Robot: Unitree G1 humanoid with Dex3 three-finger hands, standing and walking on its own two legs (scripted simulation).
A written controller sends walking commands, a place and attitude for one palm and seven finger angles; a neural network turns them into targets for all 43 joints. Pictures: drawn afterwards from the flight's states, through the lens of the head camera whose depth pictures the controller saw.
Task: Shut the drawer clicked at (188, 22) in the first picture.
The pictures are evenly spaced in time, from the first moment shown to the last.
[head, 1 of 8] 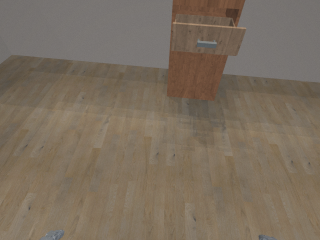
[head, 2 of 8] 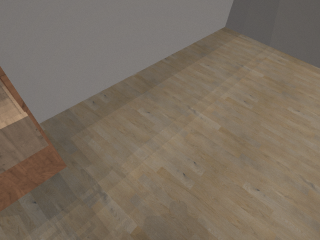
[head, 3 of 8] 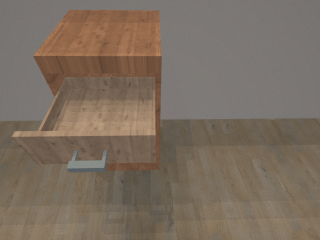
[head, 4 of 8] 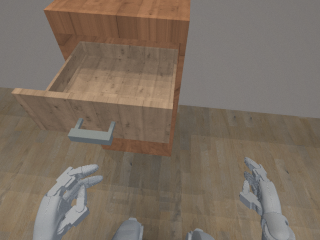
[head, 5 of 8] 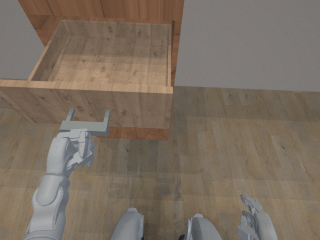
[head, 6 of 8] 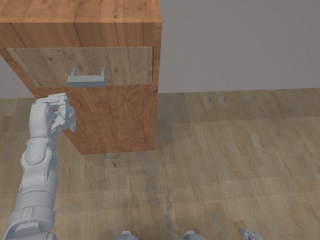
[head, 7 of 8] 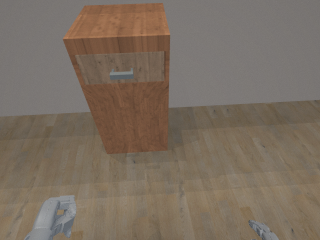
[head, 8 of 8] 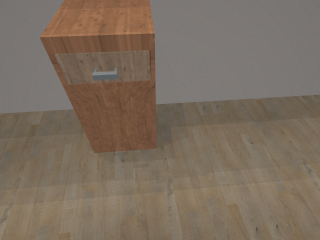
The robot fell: no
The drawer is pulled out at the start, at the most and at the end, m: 0.30 0.30 0.00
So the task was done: yes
